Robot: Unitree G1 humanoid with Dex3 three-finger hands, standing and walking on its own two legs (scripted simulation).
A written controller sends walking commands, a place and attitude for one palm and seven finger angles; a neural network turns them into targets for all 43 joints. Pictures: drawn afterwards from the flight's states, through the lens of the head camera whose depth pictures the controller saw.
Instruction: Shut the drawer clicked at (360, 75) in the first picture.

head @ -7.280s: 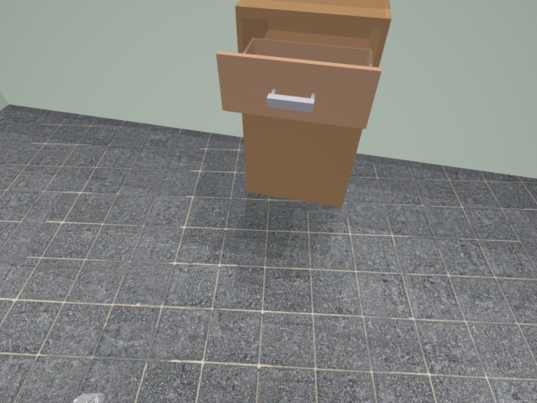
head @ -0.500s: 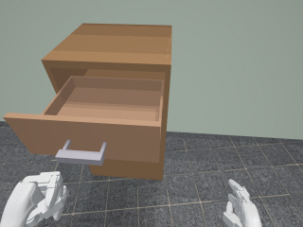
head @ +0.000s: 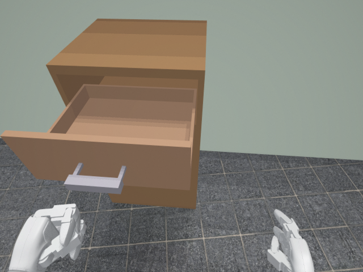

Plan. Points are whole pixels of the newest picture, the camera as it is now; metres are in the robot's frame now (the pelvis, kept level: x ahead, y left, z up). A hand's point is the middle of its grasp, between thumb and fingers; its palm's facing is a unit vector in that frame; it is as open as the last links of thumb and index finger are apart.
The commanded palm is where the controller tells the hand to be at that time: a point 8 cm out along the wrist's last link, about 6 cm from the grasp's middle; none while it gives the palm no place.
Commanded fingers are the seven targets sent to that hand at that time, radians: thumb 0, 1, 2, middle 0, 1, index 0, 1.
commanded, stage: bring the fist close to the handle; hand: left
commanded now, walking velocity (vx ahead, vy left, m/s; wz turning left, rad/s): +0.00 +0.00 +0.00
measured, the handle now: (98, 176) +0.32 +0.25 +0.03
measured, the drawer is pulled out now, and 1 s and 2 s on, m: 0.28 0.28 0.22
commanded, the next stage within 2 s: push the drawer shut in 1.16 s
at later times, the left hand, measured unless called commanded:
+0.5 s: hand (98, 225) +0.20 +0.19 +0.05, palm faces +0.02 -1.00 -0.07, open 3.3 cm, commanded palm +0.17 +0.26 +0.05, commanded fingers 0.00 0.90 0.90 -1.40 -1.60 -1.40 -1.60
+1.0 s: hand (104, 216) +0.23 +0.20 +0.02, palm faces +0.01 -1.00 -0.07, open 3.3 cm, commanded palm +0.20 +0.26 +0.02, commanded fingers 0.00 0.90 0.90 -1.40 -1.60 -1.40 -1.60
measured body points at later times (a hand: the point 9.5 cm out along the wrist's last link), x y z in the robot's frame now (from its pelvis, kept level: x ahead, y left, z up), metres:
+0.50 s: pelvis -0.01 +0.01 -0.02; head +0.02 +0.01 +0.43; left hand +0.19 +0.25 +0.05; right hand +0.17 -0.23 -0.09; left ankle +0.04 +0.15 -0.70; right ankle -0.03 -0.12 -0.70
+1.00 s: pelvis -0.01 +0.01 -0.04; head +0.04 +0.01 +0.41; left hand +0.22 +0.25 +0.03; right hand +0.16 -0.24 -0.12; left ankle +0.04 +0.15 -0.70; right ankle -0.03 -0.12 -0.70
